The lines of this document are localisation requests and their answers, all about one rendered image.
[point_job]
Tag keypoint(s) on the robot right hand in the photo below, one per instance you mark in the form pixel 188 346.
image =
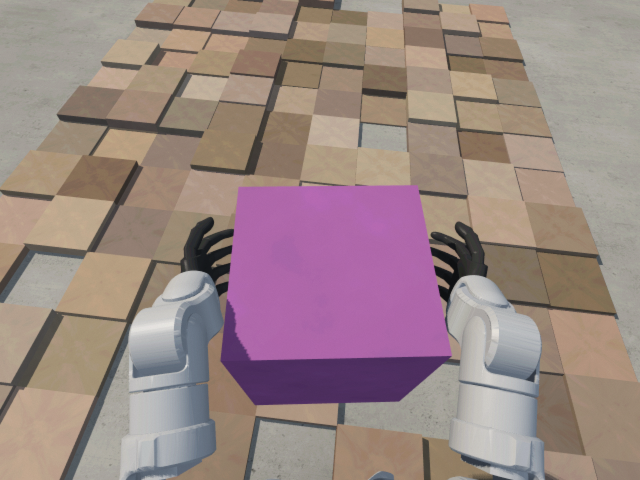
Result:
pixel 471 255

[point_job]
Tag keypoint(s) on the carton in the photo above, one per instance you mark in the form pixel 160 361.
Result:
pixel 332 295

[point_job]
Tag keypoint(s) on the robot left hand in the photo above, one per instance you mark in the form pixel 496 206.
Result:
pixel 196 248

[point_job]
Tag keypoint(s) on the robot left forearm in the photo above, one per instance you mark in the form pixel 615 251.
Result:
pixel 169 427

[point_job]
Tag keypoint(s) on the robot right forearm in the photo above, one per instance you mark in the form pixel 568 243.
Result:
pixel 496 423

